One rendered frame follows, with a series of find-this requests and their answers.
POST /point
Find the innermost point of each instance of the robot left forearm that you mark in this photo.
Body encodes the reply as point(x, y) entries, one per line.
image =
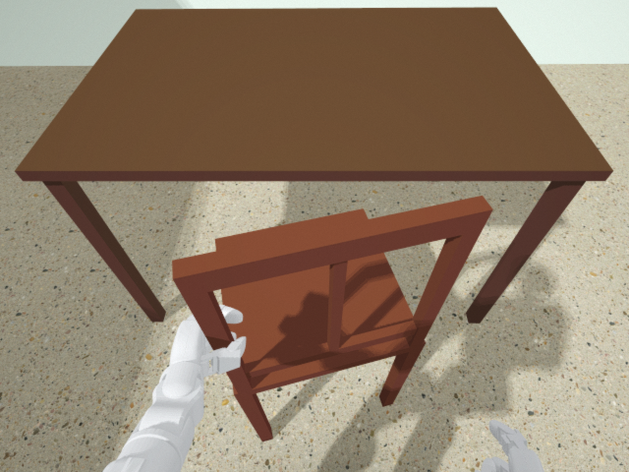
point(162, 438)

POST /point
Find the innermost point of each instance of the chair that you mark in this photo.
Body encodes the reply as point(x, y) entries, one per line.
point(318, 296)

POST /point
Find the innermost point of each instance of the robot right hand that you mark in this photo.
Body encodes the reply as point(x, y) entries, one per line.
point(520, 458)

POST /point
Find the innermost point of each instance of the robot left hand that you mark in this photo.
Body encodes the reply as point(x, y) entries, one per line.
point(190, 345)

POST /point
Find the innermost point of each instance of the table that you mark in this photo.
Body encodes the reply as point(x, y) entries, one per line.
point(315, 94)

